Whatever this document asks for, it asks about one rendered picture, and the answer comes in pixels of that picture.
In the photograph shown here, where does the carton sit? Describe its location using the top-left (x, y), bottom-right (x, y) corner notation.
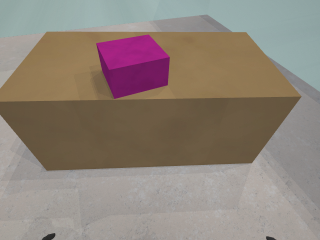
top-left (96, 34), bottom-right (170, 99)

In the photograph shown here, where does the pedestal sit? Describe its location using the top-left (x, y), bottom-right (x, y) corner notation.
top-left (0, 31), bottom-right (302, 171)

